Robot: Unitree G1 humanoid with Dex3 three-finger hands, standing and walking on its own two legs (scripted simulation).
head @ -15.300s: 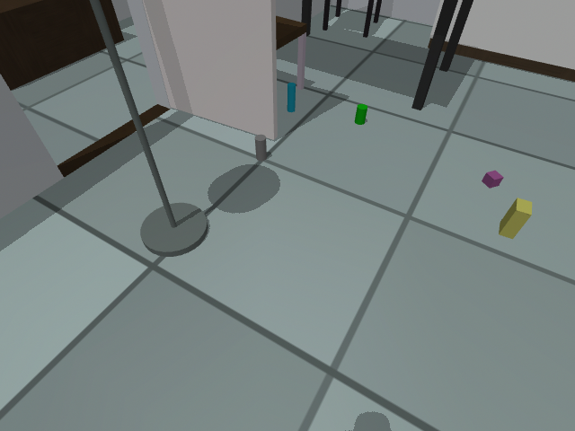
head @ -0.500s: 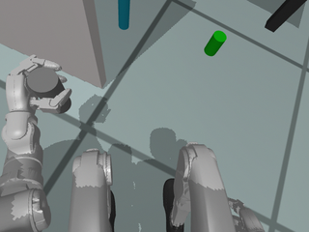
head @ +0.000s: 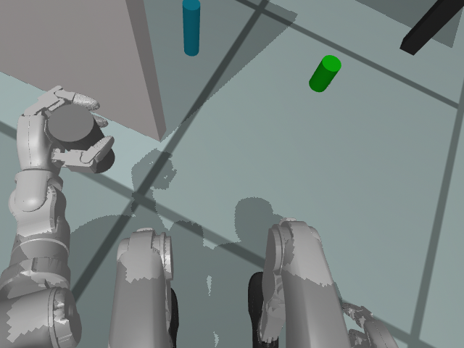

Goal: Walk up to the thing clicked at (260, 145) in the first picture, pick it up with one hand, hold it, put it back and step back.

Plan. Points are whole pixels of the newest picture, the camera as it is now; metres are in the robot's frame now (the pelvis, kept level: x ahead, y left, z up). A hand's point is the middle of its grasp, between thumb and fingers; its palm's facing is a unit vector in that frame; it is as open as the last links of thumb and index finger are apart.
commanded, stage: lift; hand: left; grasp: from the side
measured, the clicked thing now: (86, 142) +0.46 +0.23 -0.04
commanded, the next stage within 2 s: hold in 1.82 s
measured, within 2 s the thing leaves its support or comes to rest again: neither
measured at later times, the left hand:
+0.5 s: hand (38, 107) +0.42 +0.21 +0.13, palm faces +0.11 -0.99 -0.04, open 8.1 cm
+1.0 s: hand out of the picture +0.40 +0.20 +0.28, palm faces +0.11 -0.99 -0.02, open 8.1 cm
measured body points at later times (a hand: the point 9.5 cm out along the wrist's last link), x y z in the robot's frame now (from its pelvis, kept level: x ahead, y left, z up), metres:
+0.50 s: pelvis +0.02 +0.00 +0.11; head +0.18 +0.03 +0.53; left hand +0.41 +0.26 +0.13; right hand +0.17 -0.25 -0.01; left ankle +0.08 +0.12 -0.36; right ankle +0.11 -0.13 -0.36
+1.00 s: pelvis +0.05 +0.00 +0.25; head +0.15 +0.02 +0.69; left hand +0.39 +0.25 +0.29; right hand +0.21 -0.25 +0.15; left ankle +0.08 +0.12 -0.36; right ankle +0.11 -0.13 -0.36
